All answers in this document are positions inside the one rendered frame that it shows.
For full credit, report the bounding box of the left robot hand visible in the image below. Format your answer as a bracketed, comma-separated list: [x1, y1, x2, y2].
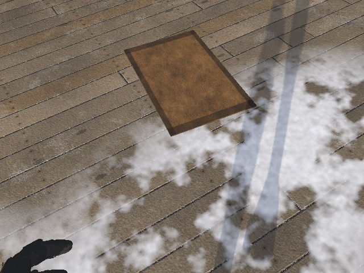
[0, 239, 73, 273]

